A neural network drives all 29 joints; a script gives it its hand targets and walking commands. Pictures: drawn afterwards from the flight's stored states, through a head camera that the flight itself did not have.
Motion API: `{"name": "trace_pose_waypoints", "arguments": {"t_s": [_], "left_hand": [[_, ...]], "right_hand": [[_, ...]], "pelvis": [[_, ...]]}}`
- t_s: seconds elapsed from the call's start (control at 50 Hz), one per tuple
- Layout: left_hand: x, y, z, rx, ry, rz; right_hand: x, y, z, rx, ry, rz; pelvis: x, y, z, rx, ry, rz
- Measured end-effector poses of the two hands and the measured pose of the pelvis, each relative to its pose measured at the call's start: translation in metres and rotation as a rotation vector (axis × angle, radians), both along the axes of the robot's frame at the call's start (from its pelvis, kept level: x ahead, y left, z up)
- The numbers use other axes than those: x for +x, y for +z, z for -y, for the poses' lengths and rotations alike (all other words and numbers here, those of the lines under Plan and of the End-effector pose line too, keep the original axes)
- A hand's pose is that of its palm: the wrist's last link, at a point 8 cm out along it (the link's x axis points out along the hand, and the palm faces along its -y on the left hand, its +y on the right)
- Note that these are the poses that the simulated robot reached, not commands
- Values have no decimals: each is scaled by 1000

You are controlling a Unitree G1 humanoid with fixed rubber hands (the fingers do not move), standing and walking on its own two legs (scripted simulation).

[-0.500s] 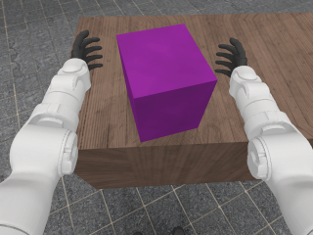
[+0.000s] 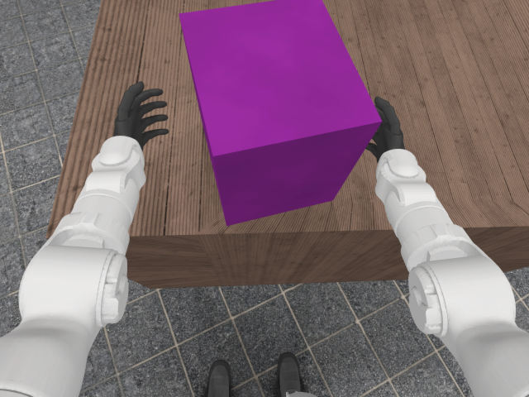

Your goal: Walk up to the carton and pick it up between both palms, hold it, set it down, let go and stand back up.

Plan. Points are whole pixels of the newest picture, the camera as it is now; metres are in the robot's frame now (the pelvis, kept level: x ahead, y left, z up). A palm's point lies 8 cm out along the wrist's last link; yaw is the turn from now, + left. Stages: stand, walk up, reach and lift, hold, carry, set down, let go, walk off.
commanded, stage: reach and lift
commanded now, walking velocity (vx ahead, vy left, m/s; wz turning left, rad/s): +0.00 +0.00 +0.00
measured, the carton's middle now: (268, 122) +0.53 -0.01 +0.00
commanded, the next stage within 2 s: none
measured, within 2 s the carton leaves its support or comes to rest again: leaves its support in 1.78 s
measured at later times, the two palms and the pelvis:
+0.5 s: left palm (154, 128) +0.49 +0.16 +0.03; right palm (371, 145) +0.47 -0.17 +0.02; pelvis +0.00 +0.01 +0.00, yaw -1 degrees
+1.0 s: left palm (167, 141) +0.48 +0.14 +0.01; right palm (364, 156) +0.46 -0.16 +0.00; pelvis +0.04 -0.01 +0.00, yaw -1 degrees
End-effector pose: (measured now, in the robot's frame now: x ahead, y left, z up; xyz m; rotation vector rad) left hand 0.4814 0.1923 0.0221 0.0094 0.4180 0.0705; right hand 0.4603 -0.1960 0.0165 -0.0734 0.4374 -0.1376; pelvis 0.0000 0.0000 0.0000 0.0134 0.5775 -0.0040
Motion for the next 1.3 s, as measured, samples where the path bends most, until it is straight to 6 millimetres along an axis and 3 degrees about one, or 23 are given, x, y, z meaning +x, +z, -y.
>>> {"name": "trace_pose_waypoints", "arguments": {"t_s": [0.2, 0.36, 0.5, 0.78, 1.0, 1.3], "left_hand": [[7, 9, 5, 9, -40, 81], [10, 16, 16, 35, -77, 95], [10, 8, 36, 38, -94, 97], [2, -6, 48, -2, 18, 154], [2, -14, 51, -6, 18, 185], [4, -14, 49, -3, -2, 149]], "right_hand": [[2, 6, -21, 11, 1, 83], [3, 8, -26, 19, -13, 105], [5, 6, -27, 24, -12, 129], [1, -3, -33, 48, 21, 174], [-2, -16, -32, 25, 4, 164], [-4, -18, -35, 39, -18, 162]], "pelvis": [[-10, -5, -8, -4, 2, -46], [-11, -5, -14, -5, -2, -65], [-2, -4, -15, -4, -11, -73], [27, 1, 0, -6, -5, -37], [36, 2, 8, -8, -8, -23], [38, 2, -2, -8, -20, -31]]}}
